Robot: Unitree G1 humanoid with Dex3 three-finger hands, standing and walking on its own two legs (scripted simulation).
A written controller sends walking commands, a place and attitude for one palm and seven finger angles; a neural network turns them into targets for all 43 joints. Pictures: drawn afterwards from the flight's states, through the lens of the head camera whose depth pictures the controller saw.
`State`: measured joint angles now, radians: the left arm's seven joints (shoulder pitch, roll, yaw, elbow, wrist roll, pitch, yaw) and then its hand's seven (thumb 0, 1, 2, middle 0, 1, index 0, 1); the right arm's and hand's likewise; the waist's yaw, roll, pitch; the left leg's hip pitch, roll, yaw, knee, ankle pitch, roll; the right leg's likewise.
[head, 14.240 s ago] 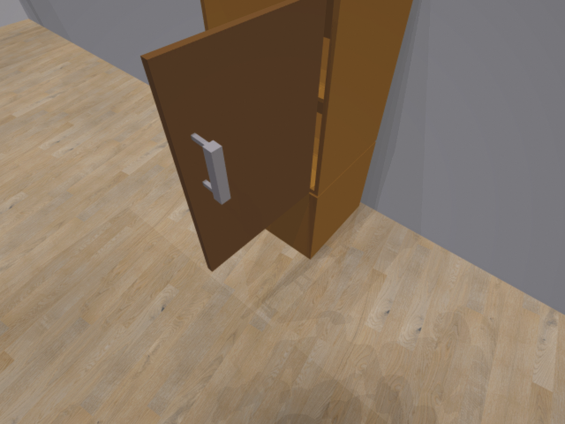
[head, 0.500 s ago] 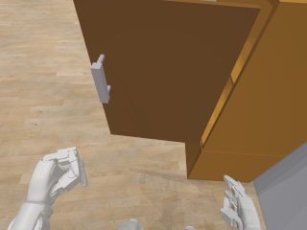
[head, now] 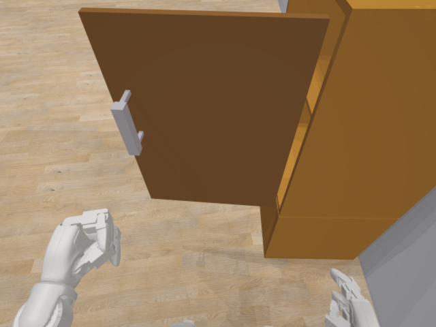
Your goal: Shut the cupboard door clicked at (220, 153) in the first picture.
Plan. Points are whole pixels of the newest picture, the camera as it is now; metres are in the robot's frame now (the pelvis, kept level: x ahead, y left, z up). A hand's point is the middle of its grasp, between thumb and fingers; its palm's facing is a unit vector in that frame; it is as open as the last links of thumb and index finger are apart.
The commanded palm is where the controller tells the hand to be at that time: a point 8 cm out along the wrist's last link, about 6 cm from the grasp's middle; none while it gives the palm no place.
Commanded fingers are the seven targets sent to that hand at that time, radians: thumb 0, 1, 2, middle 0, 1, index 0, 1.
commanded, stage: raise the hand and make a fist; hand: left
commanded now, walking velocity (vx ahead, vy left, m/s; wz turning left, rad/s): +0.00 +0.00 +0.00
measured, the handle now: (131, 123) +0.51 +0.23 +0.08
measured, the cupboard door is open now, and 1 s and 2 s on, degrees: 86 86 85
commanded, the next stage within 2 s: bring the fist close to the handle in 0.12 s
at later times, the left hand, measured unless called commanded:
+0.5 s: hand (116, 221) +0.27 +0.19 +0.08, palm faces -0.01 -1.00 -0.05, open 3.1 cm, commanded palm +0.25 +0.24 +0.08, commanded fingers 0.00 0.90 0.90 -1.30 -1.50 -1.30 -1.50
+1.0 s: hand (119, 172) +0.37 +0.21 +0.08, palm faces -0.01 -1.00 -0.01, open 3.1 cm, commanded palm +0.35 +0.26 +0.08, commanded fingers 0.00 0.90 0.90 -1.30 -1.50 -1.30 -1.50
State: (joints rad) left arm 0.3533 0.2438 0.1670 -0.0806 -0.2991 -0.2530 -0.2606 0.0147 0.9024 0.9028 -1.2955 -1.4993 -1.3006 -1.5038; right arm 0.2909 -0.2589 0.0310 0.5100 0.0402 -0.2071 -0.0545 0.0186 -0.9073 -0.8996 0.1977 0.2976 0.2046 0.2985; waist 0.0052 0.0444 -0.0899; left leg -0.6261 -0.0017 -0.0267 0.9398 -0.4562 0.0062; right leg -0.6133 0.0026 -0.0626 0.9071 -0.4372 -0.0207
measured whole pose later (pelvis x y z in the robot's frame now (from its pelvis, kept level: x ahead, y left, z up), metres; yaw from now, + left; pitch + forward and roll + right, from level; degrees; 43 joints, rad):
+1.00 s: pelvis +0.01 +0.01 +0.00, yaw -1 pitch +11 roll -1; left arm -0.30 0.33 0.29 0.56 -0.26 -0.28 -0.31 0.01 0.90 0.90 -1.30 -1.50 -1.30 -1.50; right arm 0.28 -0.26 0.03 0.61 0.05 -0.14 -0.06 0.02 -0.91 -0.90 0.20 0.30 0.20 0.30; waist -0.03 0.02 -0.08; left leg -0.66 -0.01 0.00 0.90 -0.44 0.02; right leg -0.65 0.00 -0.04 0.87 -0.41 -0.01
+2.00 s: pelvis +0.00 +0.01 +0.00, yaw -1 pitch +14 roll -1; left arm -0.63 0.44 0.34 0.96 -0.21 -0.36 -0.39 0.02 0.91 0.92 -1.30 -1.50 -1.30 -1.50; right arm 0.30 -0.27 0.03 0.61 0.05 -0.03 -0.05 0.01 -0.91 -0.90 0.20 0.30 0.21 0.30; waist -0.07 0.02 -0.09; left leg -0.74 0.01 -0.01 0.93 -0.44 0.02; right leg -0.73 0.01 -0.04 0.88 -0.40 -0.01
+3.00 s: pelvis +0.00 +0.02 -0.03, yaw -4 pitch +23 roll -4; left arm -1.13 0.67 0.35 1.29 -0.11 -0.26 -0.55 0.02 0.90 0.90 -1.30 -1.50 -1.30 -1.50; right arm 0.39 -0.28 0.06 0.63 0.02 0.01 -0.03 0.01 -0.91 -0.90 0.20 0.30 0.21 0.30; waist -0.22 0.04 -0.09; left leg -1.00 0.03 -0.01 1.08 -0.49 0.04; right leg -0.97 0.04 -0.04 0.98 -0.41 0.01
